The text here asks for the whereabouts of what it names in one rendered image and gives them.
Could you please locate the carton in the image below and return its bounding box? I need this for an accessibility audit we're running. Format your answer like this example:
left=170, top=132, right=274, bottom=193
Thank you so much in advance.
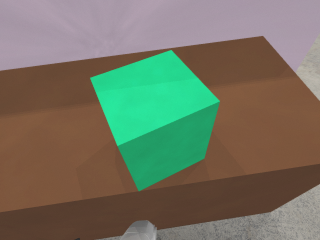
left=90, top=50, right=220, bottom=191

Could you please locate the left robot thigh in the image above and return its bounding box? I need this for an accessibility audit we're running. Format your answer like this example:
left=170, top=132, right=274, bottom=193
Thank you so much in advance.
left=120, top=220, right=157, bottom=240

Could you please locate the pedestal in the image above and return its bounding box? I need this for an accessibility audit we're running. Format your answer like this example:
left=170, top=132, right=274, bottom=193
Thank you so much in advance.
left=0, top=36, right=320, bottom=240

